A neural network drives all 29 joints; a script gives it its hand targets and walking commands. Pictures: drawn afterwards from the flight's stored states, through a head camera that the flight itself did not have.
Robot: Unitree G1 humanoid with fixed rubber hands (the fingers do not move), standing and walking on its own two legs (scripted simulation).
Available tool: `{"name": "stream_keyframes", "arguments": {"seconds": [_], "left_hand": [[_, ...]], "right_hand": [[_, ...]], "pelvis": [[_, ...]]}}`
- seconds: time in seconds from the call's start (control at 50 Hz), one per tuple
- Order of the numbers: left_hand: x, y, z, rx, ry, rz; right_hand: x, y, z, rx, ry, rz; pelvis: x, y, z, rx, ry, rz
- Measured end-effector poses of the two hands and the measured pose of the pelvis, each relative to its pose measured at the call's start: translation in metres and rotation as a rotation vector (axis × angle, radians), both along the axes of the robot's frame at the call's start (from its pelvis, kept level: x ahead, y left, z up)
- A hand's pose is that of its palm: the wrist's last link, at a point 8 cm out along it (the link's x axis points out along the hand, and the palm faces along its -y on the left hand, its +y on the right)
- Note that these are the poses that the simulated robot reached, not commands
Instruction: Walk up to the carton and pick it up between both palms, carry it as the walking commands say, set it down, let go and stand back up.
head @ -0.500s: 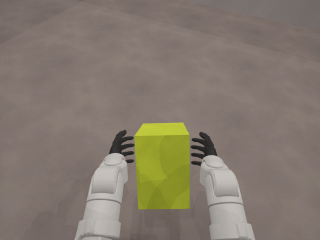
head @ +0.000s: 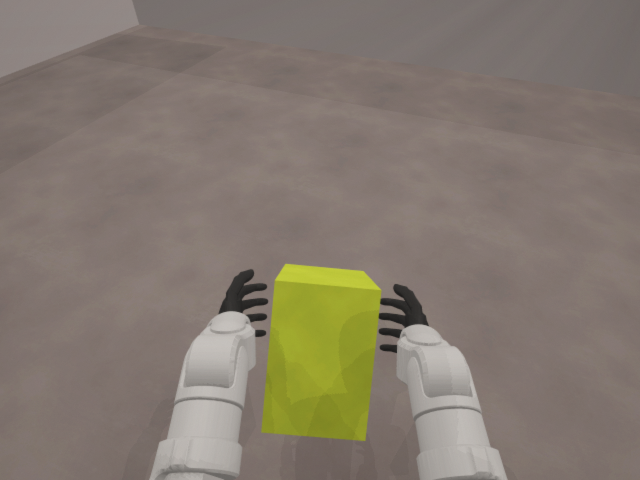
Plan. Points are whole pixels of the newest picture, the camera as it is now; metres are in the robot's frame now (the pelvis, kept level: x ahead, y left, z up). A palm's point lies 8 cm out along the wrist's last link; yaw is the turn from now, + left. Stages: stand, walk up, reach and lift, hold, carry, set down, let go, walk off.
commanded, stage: carry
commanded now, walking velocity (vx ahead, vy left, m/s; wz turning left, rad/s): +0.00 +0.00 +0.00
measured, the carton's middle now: (319, 339) +0.38 +0.00 -0.07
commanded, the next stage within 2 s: hold in 1.96 s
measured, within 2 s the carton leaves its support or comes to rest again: neither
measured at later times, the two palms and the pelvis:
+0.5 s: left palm (213, 338) +0.30 +0.13 +0.06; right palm (399, 349) +0.29 -0.10 +0.05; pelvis -0.01 +0.02 +0.01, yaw +0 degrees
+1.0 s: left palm (227, 359) +0.27 +0.11 +0.07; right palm (420, 376) +0.26 -0.12 +0.05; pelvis -0.05 +0.00 +0.00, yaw +0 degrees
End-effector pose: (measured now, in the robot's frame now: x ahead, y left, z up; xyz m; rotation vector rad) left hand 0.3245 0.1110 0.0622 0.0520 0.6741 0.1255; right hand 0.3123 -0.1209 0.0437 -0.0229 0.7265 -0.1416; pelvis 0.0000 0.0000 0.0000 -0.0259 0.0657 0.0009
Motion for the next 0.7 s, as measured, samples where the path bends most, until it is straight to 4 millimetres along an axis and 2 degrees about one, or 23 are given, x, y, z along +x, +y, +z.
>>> {"name": "stream_keyframes", "arguments": {"seconds": [0.1, 0.2, 0.36, 0.52, 0.7], "left_hand": [[0.008, 0.003, -0.001, 0.013, -0.008, 0.013], [0.006, 0.005, -0.007, -0.017, 0.007, 0.015], [-0.004, 0.015, -0.001, -0.028, -0.008, 0.010], [-0.022, 0.022, 0.001, -0.013, 0.006, 0.007], [-0.040, 0.023, 0.006, 0.005, -0.005, 0.017]], "right_hand": [[0.011, 0.003, 0.002, -0.002, -0.005, 0.019], [0.010, 0.005, 0.003, -0.046, 0.018, 0.027], [-0.001, 0.015, 0.010, -0.075, 0.016, 0.031], [-0.021, 0.024, 0.007, -0.083, 0.045, 0.041], [-0.040, 0.026, 0.009, -0.096, 0.047, 0.053]], "pelvis": [[0.011, -0.002, -0.002, 0.007, -0.002, 0.005], [0.011, -0.001, 0.000, 0.007, -0.003, 0.004], [0.001, 0.008, 0.003, -0.006, -0.020, 0.003], [-0.014, 0.016, 0.005, -0.017, -0.044, 0.006], [-0.031, 0.017, 0.005, -0.002, -0.068, 0.002]]}}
